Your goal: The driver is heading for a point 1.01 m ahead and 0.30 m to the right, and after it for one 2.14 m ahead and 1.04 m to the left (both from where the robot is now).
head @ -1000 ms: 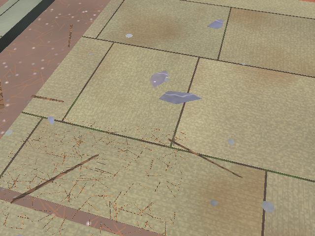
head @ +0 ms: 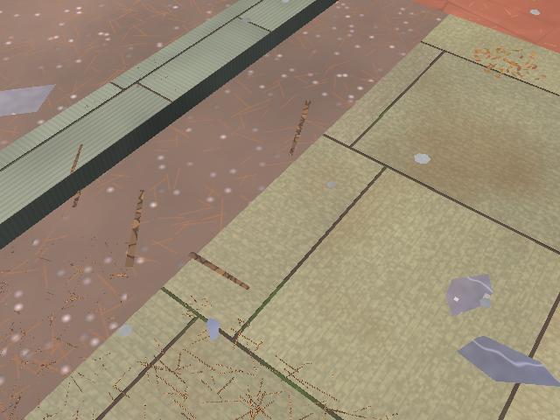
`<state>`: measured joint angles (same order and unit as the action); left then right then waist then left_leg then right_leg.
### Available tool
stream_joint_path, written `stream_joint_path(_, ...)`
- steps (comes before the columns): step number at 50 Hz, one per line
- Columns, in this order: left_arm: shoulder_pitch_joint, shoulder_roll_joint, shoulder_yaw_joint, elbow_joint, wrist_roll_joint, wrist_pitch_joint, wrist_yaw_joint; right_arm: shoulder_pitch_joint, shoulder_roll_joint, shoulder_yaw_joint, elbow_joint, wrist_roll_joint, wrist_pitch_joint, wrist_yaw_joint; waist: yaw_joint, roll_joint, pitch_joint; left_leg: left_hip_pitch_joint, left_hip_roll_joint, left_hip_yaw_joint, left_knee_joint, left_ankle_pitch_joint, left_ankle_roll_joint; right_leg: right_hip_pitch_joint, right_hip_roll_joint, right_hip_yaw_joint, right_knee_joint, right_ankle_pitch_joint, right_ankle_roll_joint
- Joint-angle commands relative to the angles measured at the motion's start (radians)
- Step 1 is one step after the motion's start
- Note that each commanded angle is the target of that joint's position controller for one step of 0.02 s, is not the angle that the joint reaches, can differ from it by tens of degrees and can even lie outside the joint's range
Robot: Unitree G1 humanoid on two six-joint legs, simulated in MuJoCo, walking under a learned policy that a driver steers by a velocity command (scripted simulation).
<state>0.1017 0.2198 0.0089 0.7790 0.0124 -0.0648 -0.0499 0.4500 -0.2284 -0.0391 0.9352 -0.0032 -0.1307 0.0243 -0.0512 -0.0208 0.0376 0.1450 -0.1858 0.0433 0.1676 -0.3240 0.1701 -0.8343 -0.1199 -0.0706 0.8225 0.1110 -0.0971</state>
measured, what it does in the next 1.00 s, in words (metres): walks ahead, turning right: right foot, then left foot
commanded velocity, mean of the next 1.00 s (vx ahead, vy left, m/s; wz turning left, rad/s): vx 0.99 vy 0.00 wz -0.82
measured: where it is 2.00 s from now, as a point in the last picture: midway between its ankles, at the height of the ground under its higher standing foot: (435, 193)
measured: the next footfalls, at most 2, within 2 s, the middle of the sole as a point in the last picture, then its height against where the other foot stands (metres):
right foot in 0.14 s outside the picture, level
left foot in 0.54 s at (253, 311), level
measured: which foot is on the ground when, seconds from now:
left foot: down 0.00-0.14, up 0.16-0.52, down 0.54-1.00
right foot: up 0.00-0.12, down 0.14-0.56, up 0.58-0.98, down 1.00-1.00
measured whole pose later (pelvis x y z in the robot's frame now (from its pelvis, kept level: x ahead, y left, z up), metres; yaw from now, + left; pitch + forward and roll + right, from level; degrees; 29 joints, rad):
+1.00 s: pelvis +0.86 -0.21 -0.03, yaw -51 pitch +1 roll +3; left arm -0.04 0.29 0.01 0.60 0.05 -0.04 -0.08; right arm 0.55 -0.25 -0.03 0.91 -0.03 -0.08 -0.02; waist -0.06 -0.05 0.03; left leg 0.18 0.07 0.29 0.64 -0.42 -0.06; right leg -0.58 0.05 -0.13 0.67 -0.10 -0.22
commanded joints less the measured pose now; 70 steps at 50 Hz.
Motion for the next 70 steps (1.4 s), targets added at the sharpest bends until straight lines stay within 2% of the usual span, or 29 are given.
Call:
stream_joint_path(1,-0.086,0.054,0.003,-0.053,-0.015,-0.016,-0.011,0.055,-0.115,-0.007,-0.020,-0.008,-0.022,-0.024,0.003,0.070,0.071,-0.155,0.245,0.060,-0.070,1.128,-0.169,0.254,0.132,-0.108,-0.151,0.134,-0.053)
stream_joint_path(4,0.062,0.133,0.028,0.006,-0.006,-0.007,-0.007,-0.002,-0.182,-0.018,-0.036,-0.025,-0.009,-0.076,0.117,0.140,-0.050,0.001,0.315,0.116,0.158,1.545,-0.210,0.432,0.234,-0.148,-0.199,0.061,-0.065)
stream_joint_path(6,0.443,0.216,0.070,0.114,-0.007,0.010,0.004,-0.139,-0.237,-0.037,-0.075,-0.048,0.021,-0.101,0.325,0.146,-0.174,-0.112,0.342,0.113,0.665,1.635,-0.218,0.768,0.238,-0.084,-0.208,-0.060,-0.120)
stream_joint_path(7,0.660,0.250,0.099,0.165,-0.017,0.018,0.017,-0.282,-0.279,-0.058,-0.105,-0.037,0.035,-0.097,0.479,0.043,-0.194,-0.287,0.216,0.155,1.224,1.164,-0.207,0.940,0.155,0.021,-0.342,-0.066,-0.211)
stream_joint_path(8,0.597,0.223,0.093,0.204,-0.022,0.035,0.026,-0.363,-0.077,-0.005,-0.184,-0.057,0.003,-0.067,0.324,-0.261,-0.116,-0.818,0.043,0.057,1.603,-0.145,-0.192,1.142,0.074,0.199,-0.139,0.067,-0.227)
stream_joint_path(9,0.440,0.246,0.089,0.142,0.006,0.022,0.030,-0.186,-0.004,0.029,-0.261,-0.005,-0.005,-0.049,0.126,-0.224,-0.269,-1.050,0.099,-0.152,1.679,-0.189,-0.190,1.257,-0.087,0.654,-0.279,-0.190,-0.406)
stream_joint_path(10,0.376,0.197,0.090,0.102,0.012,0.025,0.036,-0.192,-0.070,0.037,-0.270,-0.028,-0.028,-0.033,0.141,-0.066,-0.240,-1.082,0.149,-0.222,1.562,-0.103,-0.167,1.164,-0.162,0.860,-0.529,-0.589,-0.413)
stream_joint_path(11,0.330,0.144,0.082,0.095,0.016,0.024,0.041,-0.219,-0.116,0.032,-0.261,-0.043,-0.037,-0.020,0.089,0.119,-0.090,-1.035,0.198,-0.199,1.416,-0.013,-0.145,0.934,-0.135,0.811,-0.629,-0.682,-0.350)
stream_joint_path(12,0.291,0.144,0.079,0.091,0.011,0.016,0.042,-0.241,-0.112,0.033,-0.269,-0.067,-0.026,-0.017,0.038,0.165,-0.015,-0.975,0.226,-0.178,1.325,-0.010,-0.153,0.765,-0.086,0.735,-0.652,-0.634,-0.304)
stream_joint_path(15,0.265,0.169,0.074,0.076,-0.002,-0.026,0.042,-0.296,-0.093,0.054,-0.308,-0.087,0.045,-0.010,-0.011,0.146,0.100,-0.796,0.291,-0.108,1.046,0.045,-0.209,0.384,0.054,0.538,-0.711,-0.512,-0.262)
stream_joint_path(18,0.296,0.200,0.091,0.062,-0.011,-0.041,0.036,-0.457,-0.081,0.069,-0.374,-0.047,0.047,0.001,0.056,0.045,0.099,-0.636,0.294,-0.058,0.691,0.287,-0.233,0.308,0.133,0.424,-0.711,-0.270,-0.214)
stream_joint_path(24,0.367,0.240,0.120,0.045,-0.015,-0.025,0.033,-0.536,-0.110,0.060,-0.413,-0.023,0.032,-0.012,0.148,-0.061,-0.007,-0.536,0.192,-0.060,0.327,0.363,-0.203,0.671,0.108,0.470,-0.515,0.081,-0.112)
stream_joint_path(27,0.263,0.285,0.128,0.009,-0.008,-0.037,0.028,-0.131,-0.243,-0.003,-0.320,-0.030,0.011,-0.047,-0.082,-0.025,-0.260,-0.043,0.233,-0.107,0.348,0.151,-0.152,0.586,0.157,0.427,-0.004,0.198,-0.051)
stream_joint_path(28,0.228,0.148,0.091,-0.033,-0.005,-0.050,0.032,0.115,-0.319,-0.033,-0.285,-0.057,0.011,-0.067,-0.159,0.124,-0.413,0.204,0.490,-0.355,0.347,-0.216,-0.134,0.411,0.200,0.339,0.335,-0.273,-0.060)
stream_joint_path(29,0.352,0.065,0.057,-0.111,-0.065,-0.047,0.029,0.008,-0.402,-0.055,-0.291,-0.080,0.021,-0.057,-0.012,0.504,-0.529,0.335,0.721,-0.968,0.109,-0.454,-0.015,0.113,0.261,0.224,0.579,-0.628,-0.027)
stream_joint_path(30,0.274,0.151,0.059,-0.068,-0.032,-0.020,0.043,-0.101,-0.278,-0.048,-0.318,-0.072,0.034,-0.049,-0.023,0.277,-0.351,0.202,0.653,-0.896,0.083,-0.604,-0.014,-0.010,0.153,0.188,0.645,-0.513,-0.038)
stream_joint_path(32,0.141,0.173,0.069,-0.079,0.004,0.000,0.022,-0.141,-0.157,-0.019,-0.291,-0.060,0.039,-0.039,-0.029,0.054,-0.146,-0.025,0.549,-0.513,0.104,-0.180,-0.051,0.009,0.087,0.151,0.555,-0.395,-0.018)
stream_joint_path(36,0.044,0.091,0.044,-0.160,0.023,0.047,-0.018,-0.044,-0.089,-0.004,-0.172,-0.023,0.010,-0.021,0.027,0.128,-0.046,-0.145,0.476,-0.187,0.074,0.243,-0.105,-0.027,0.021,0.134,0.525,-0.371,-0.010)
stream_joint_path(42,-0.117,0.108,0.020,-0.244,0.018,0.059,-0.048,-0.078,-0.140,-0.012,-0.127,-0.023,-0.011,-0.022,0.065,0.067,0.073,-0.253,0.384,0.163,-0.043,0.538,-0.151,0.071,0.051,-0.002,0.205,-0.115,-0.028)
stream_joint_path(45,-0.182,0.107,0.011,-0.258,0.024,0.052,-0.056,-0.013,-0.206,-0.024,-0.107,-0.026,-0.005,-0.033,0.062,0.075,0.092,-0.185,0.393,0.246,0.029,1.030,-0.175,0.232,0.126,-0.132,-0.001,-0.126,-0.083)
stream_joint_path(47,-0.059,0.149,0.026,-0.222,0.020,0.046,-0.045,0.003,-0.271,-0.040,-0.111,-0.029,0.021,-0.053,0.143,0.125,-0.010,-0.111,0.431,0.244,0.250,1.361,-0.179,0.401,0.199,-0.148,-0.042,-0.200,-0.114)
stream_joint_path(49,0.320,0.192,0.059,-0.089,0.043,0.026,-0.016,-0.049,-0.288,-0.040,-0.131,-0.022,0.041,-0.057,0.303,0.109,-0.160,-0.289,0.443,0.201,0.732,1.257,-0.145,0.876,0.225,-0.008,-0.217,-0.138,-0.162)
stream_joint_path(50,0.302,0.237,0.078,-0.053,0.045,0.026,0.011,-0.010,-0.207,-0.029,-0.135,-0.026,0.043,-0.042,0.225,-0.032,-0.154,-0.535,0.300,0.194,1.077,0.241,-0.154,1.065,0.098,0.157,-0.248,-0.071,-0.161)
stream_joint_path(51,0.245,0.347,0.096,-0.106,0.058,0.028,0.025,0.156,-0.112,0.001,-0.196,0.011,0.050,-0.045,0.086,-0.200,-0.359,-0.799,0.226,0.081,1.482,-0.276,-0.178,1.334,-0.259,0.615,-0.175,0.536,-0.297)
stream_joint_path(52,0.311,0.305,0.102,-0.130,0.017,0.036,0.037,0.029,-0.192,-0.008,-0.217,0.016,0.047,-0.054,0.186,-0.015,-0.492,-0.826,0.229,-0.061,1.517,-0.131,-0.180,1.291,-0.268,0.657,-0.302,0.563,-0.322)
stream_joint_path(55,0.083,0.176,0.061,-0.116,-0.030,-0.026,0.017,-0.047,-0.212,-0.029,-0.191,0.082,0.029,-0.074,0.057,0.143,-0.177,-0.790,0.306,-0.153,1.345,-0.090,-0.194,0.795,-0.202,0.426,-0.474,0.243,-0.265)
stream_joint_path(58,0.021,0.116,0.050,-0.072,-0.007,-0.055,0.012,0.017,-0.139,-0.037,-0.146,0.062,0.079,-0.066,-0.023,0.036,-0.067,-0.646,0.334,-0.171,1.118,-0.016,-0.200,0.538,-0.120,0.187,-0.551,0.337,-0.156)
stream_joint_path(65,0.019,0.146,0.057,-0.057,-0.008,-0.015,0.106,-0.203,-0.059,-0.024,-0.229,0.023,0.067,-0.011,0.057,-0.031,-0.069,-0.696,0.244,0.013,0.585,0.473,-0.198,0.676,0.000,-0.114,-0.512,0.404,-0.006)
stream_joint_path(70,-0.013,0.189,0.073,-0.074,-0.019,0.050,0.131,-0.142,-0.137,-0.054,-0.269,0.011,0.080,0.041,0.017,-0.075,-0.117,-0.633,0.173,0.087,0.510,0.262,-0.126,0.800,-0.089,-0.118,-0.267,0.606,0.003)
